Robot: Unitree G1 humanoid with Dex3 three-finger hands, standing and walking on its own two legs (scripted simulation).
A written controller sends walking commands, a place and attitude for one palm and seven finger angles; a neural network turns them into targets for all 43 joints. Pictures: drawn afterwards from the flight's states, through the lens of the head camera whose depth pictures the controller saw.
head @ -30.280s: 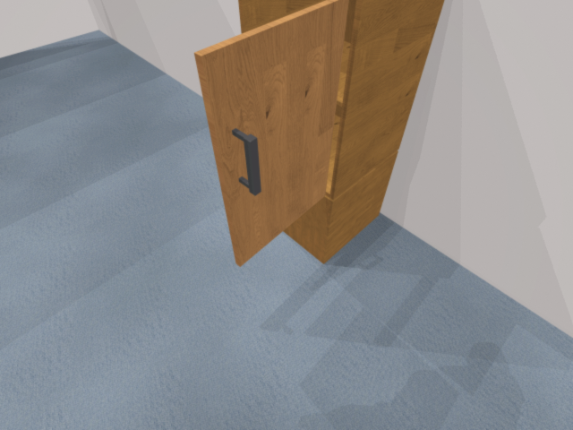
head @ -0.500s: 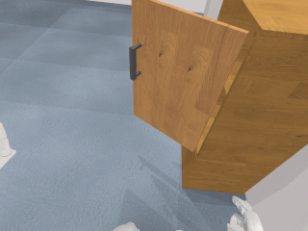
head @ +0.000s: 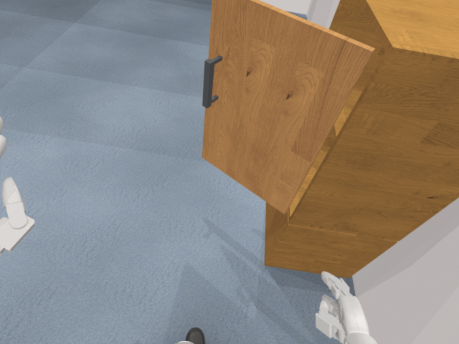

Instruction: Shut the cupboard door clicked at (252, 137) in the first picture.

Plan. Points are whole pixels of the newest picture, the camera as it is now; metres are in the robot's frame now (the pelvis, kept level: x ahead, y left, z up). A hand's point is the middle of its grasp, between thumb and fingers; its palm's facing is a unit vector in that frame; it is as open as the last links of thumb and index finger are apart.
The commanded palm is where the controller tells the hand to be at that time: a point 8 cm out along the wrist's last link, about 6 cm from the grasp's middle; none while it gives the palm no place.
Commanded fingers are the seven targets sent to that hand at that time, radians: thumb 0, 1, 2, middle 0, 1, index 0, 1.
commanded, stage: step back with the hand held close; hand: left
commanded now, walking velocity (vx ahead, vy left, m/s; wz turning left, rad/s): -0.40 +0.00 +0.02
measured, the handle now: (212, 82) +0.75 +0.15 +0.02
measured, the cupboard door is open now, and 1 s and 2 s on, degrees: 58 58 58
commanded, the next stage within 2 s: stop stepping back and stand still in 0.04 s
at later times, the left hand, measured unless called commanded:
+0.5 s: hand out of the picture +0.12 +0.28 +0.18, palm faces +0.41 -0.86 -0.30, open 7.4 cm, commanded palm +0.02 +0.32 +0.18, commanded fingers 0.00 0.90 0.90 -0.20 -0.30 -0.20 -0.30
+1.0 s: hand out of the picture +0.06 +0.35 +0.18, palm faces +0.39 -0.81 -0.43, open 7.4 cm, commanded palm +0.00 +0.40 +0.18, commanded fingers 0.00 0.90 0.90 -0.20 -0.30 -0.20 -0.30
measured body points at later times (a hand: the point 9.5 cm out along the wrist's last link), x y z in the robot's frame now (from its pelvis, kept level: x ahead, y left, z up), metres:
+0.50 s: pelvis -0.11 +0.02 -0.03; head -0.13 +0.07 +0.42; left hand +0.09 +0.32 +0.19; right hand +0.00 -0.24 -0.10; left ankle +0.12 +0.06 -0.73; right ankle -0.18 -0.07 -0.72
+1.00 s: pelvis -0.14 +0.10 +0.01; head -0.13 +0.13 +0.45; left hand +0.04 +0.40 +0.21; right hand +0.04 -0.11 -0.06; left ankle -0.14 +0.21 -0.74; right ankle -0.11 +0.00 -0.70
